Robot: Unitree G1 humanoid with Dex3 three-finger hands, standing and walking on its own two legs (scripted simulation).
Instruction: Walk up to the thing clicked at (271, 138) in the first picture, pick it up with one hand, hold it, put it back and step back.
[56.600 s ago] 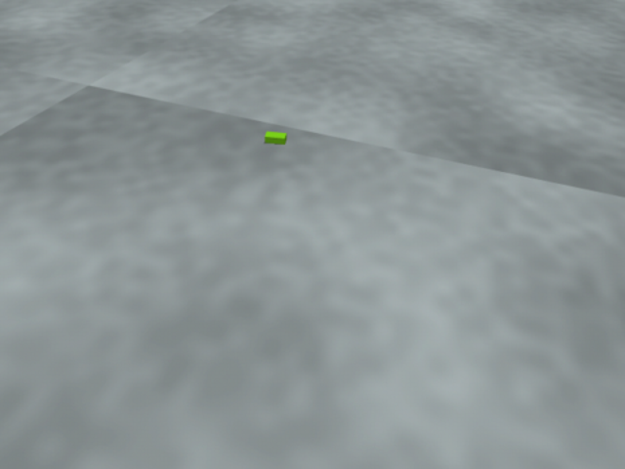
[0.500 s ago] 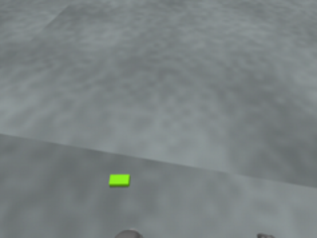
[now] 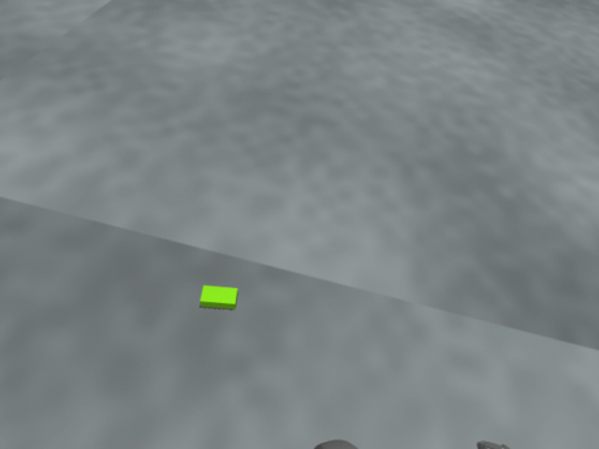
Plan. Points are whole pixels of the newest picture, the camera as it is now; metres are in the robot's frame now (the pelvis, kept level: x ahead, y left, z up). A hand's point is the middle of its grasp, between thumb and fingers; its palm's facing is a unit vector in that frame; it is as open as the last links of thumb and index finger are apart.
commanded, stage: step back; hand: left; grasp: from above
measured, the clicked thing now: (219, 297) +0.68 +0.21 -0.75
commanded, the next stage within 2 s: none
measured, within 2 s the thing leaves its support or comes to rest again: neither
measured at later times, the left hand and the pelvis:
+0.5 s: hand out of the picture -0.04 +0.24 -0.14, palm faces +0.01 -0.90 -0.44, open 7.4 cm; pelvis -0.17 -0.03 -0.01, yaw +2 degrees
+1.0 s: hand out of the picture -0.29 +0.19 -0.15, palm faces -0.03 -0.90 -0.42, open 7.4 cm; pelvis -0.34 -0.08 -0.01, yaw -3 degrees
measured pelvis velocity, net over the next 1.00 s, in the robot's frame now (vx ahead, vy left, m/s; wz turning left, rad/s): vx -0.34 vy -0.08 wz -0.05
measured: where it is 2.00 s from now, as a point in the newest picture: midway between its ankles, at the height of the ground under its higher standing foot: outside the picture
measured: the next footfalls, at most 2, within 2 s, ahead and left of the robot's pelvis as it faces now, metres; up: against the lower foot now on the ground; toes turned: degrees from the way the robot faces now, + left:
right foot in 0.16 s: -0.06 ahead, -0.15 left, +0.00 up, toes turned +0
left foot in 0.52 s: -0.15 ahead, +0.09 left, +0.00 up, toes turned -1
